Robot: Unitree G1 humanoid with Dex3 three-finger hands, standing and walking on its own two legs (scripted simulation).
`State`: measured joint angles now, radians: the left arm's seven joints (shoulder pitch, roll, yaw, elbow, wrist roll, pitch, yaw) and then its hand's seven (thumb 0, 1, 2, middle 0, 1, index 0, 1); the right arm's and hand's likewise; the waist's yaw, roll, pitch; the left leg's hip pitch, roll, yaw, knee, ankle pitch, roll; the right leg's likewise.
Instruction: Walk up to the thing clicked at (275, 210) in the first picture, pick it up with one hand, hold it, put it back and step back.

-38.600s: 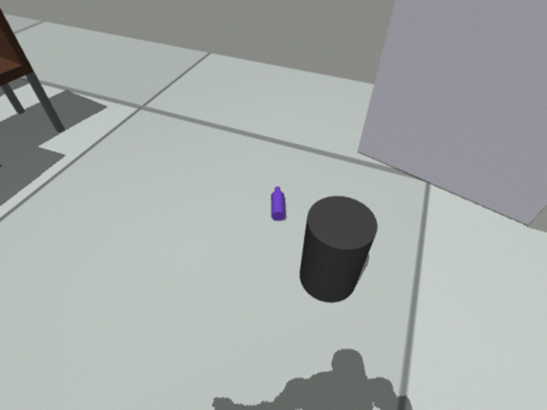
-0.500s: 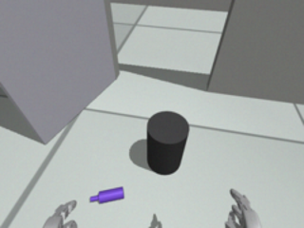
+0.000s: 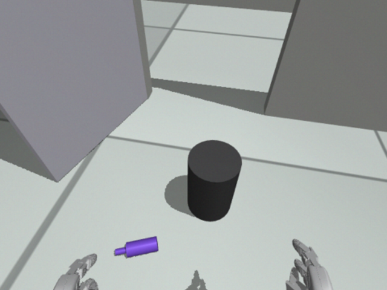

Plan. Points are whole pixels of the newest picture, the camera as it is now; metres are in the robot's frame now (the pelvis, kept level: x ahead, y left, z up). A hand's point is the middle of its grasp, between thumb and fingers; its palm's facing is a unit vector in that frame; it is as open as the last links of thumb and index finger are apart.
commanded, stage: home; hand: left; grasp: from above
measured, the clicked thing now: (136, 247) +0.47 +0.25 -0.68
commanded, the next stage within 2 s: stand in 0.58 s
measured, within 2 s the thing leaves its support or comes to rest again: neither
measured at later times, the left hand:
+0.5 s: hand out of the picture +0.16 +0.18 -0.05, palm faces +0.05 -0.98 -0.20, open 7.4 cm
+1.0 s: hand out of the picture +0.11 +0.24 -0.10, palm faces +0.04 -0.94 -0.33, open 7.4 cm
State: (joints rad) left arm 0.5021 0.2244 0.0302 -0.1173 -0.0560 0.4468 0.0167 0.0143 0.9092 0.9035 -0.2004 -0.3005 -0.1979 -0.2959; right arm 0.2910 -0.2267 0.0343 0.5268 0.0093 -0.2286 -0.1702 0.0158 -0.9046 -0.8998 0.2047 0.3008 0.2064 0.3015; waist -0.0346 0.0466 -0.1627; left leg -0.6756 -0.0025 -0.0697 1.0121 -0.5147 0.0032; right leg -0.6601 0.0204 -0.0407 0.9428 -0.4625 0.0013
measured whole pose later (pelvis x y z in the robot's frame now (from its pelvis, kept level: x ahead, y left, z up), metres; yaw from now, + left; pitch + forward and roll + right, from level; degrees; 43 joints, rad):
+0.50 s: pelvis +0.00 +0.00 +0.00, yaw +0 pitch +10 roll -3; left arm 0.51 0.23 0.03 -0.12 -0.05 0.45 0.02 0.01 0.91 0.90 -0.20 -0.30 -0.20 -0.30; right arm 0.29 -0.23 0.03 0.52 0.01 -0.21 -0.16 0.02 -0.91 -0.90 0.20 0.30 0.21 0.30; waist -0.04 0.04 -0.17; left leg -0.67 0.00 -0.07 1.02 -0.52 0.01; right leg -0.66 0.02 -0.04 0.95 -0.47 0.01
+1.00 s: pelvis -0.01 +0.01 +0.04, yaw +0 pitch +0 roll +0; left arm 0.22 0.28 0.05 0.76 0.05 0.05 0.03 0.01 0.91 0.90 -0.20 -0.30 -0.20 -0.30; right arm 0.19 -0.29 -0.04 0.88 -0.06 -0.02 -0.01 0.01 -0.91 -0.90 0.20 0.30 0.21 0.30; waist 0.02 -0.01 0.02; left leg -0.33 -0.04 -0.03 0.71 -0.38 0.02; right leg -0.35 -0.02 0.00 0.71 -0.36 0.02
